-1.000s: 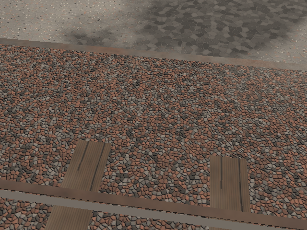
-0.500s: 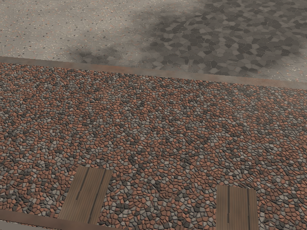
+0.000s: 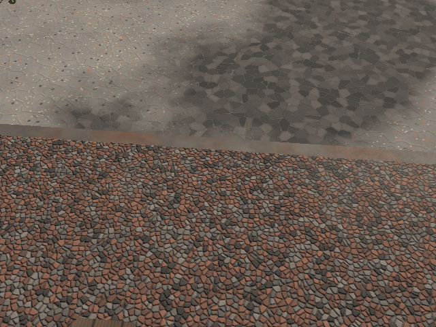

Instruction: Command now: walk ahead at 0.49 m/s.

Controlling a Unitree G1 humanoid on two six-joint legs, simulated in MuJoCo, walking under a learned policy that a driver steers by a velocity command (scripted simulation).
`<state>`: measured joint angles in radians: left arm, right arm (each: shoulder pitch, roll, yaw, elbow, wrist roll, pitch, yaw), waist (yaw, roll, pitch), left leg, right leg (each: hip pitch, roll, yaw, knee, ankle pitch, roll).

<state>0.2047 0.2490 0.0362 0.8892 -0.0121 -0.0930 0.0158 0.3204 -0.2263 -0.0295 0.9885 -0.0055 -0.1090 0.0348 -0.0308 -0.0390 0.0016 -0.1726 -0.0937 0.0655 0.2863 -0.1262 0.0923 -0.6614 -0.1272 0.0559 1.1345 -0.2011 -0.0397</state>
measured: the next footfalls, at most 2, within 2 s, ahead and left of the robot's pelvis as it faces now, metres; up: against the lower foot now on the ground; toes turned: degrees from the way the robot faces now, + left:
right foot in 0.28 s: +0.34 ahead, -0.17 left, +0.00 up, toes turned -2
left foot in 0.68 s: +0.38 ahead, +0.07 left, +0.00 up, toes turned +4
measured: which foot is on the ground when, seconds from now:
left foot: down 0.00-0.30, up 0.32-0.66, down 0.68-1.00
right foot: up 0.00-0.26, down 0.28-1.00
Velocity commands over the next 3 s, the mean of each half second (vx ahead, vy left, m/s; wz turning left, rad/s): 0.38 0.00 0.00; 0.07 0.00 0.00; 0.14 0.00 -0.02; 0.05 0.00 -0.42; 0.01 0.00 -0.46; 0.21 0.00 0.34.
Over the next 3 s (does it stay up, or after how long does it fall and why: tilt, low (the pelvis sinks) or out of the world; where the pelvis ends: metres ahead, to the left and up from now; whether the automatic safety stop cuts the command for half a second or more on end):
stays up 0.51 -0.06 0.00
